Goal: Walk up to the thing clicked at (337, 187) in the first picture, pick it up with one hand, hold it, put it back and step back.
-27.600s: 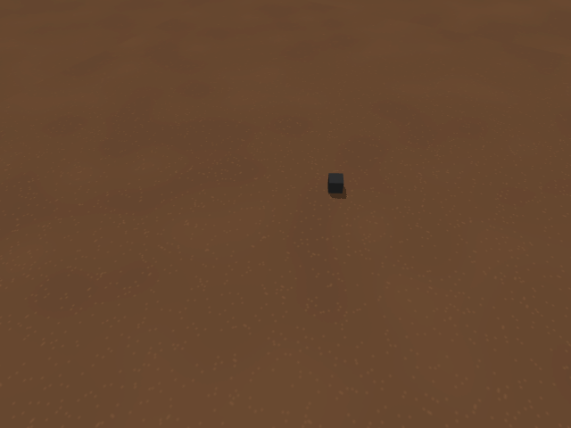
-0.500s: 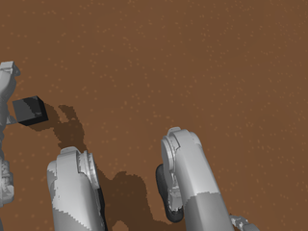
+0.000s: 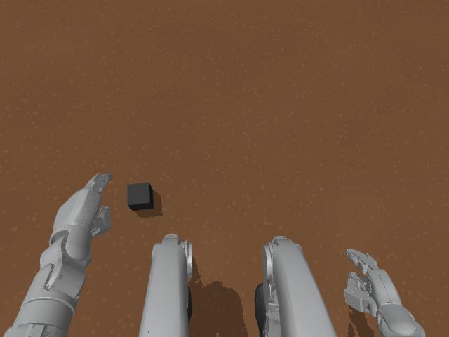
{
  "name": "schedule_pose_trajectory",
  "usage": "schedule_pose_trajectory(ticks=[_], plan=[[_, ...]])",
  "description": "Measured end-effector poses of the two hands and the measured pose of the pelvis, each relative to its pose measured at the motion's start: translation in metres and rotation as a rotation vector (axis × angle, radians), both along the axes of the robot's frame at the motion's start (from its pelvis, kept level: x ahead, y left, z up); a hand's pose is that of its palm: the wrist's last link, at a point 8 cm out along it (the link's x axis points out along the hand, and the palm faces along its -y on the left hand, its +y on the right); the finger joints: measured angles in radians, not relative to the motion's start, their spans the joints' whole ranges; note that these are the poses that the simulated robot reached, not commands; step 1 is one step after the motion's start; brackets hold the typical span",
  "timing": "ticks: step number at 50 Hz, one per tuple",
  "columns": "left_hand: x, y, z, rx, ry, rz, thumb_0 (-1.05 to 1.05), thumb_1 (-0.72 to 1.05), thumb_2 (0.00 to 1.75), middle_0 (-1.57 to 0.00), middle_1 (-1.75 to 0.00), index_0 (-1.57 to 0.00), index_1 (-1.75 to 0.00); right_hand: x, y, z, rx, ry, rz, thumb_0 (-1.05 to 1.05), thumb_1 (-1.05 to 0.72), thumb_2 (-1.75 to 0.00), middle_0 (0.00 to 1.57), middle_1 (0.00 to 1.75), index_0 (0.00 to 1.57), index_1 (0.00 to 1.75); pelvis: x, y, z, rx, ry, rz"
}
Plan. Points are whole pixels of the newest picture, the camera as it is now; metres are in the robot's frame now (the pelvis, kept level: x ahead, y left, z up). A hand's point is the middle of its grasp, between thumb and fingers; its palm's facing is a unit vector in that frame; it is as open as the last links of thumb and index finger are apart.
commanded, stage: home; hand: left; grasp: from above
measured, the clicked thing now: (140, 196) +0.49 +0.28 -0.47
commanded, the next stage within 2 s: none
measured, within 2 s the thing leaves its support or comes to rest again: neither
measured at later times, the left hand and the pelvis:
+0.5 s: hand (75, 246) +0.25 +0.20 +0.10, palm faces +0.09 -0.96 -0.26, open 7.4 cm; pelvis +0.07 +0.00 +0.17, yaw +4 degrees
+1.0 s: hand (51, 269) +0.22 +0.19 +0.16, palm faces +0.14 -0.97 -0.19, open 7.4 cm; pelvis +0.08 +0.00 +0.21, yaw +5 degrees
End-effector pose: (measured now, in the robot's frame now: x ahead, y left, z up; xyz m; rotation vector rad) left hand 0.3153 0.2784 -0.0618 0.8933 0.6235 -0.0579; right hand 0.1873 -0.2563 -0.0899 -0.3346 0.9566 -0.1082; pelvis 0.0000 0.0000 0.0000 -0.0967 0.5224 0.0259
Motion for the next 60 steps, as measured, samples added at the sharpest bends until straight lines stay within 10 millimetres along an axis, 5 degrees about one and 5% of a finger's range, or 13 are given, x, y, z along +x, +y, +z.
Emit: schedule_pose_trajectory(ticks=[10,23,32,46,60], plan=[[-0.049,-0.011,0.074,-0.25,0.032,0.237,0.01,0.88,0.89,-0.22,-0.3,-0.22,-0.31,0.045,0.025,0.087,0.037,-0.182,0.019,0.01,-0.9,-0.89,0.2,0.3,0.2,0.3,0.018,-0.001,0.07,0.015,-0.081,0.026],[-0.081,-0.03,0.178,-0.496,0.09,0.491,0.01,0.9,0.89,-0.21,-0.3,-0.21,-0.3,0.034,0.039,0.176,0.047,-0.206,-0.049,0.01,-0.9,-0.89,0.2,0.3,0.2,0.3,0.059,0.001,0.163,0.035,-0.209,0.046],[-0.094,-0.037,0.241,-0.584,0.056,0.541,0.01,0.9,0.9,-0.21,-0.3,-0.21,-0.3,0.04,0.031,0.225,0.015,-0.296,-0.085,0.01,-0.9,-0.89,0.2,0.3,0.2,0.3,0.081,0.002,0.201,0.047,-0.292,0.055],[-0.113,-0.04,0.249,-0.6,0.068,0.553,0.01,0.9,0.9,-0.21,-0.3,-0.2,-0.3,0.073,0.029,0.253,0.012,-0.439,-0.007,0.01,-0.9,-0.89,0.2,0.3,0.2,0.3,0.082,-0.001,0.21,0.064,-0.35,0.067],[-0.117,-0.043,0.25,-0.591,0.067,0.547,0.01,0.86,0.87,-0.2,-0.29,-0.2,-0.29,0.058,0.03,0.244,0.025,-0.399,-0.005,0.01,-0.9,-0.89,0.2,0.3,0.2,0.3,0.076,-0.004,0.21,0.066,-0.357,0.066]])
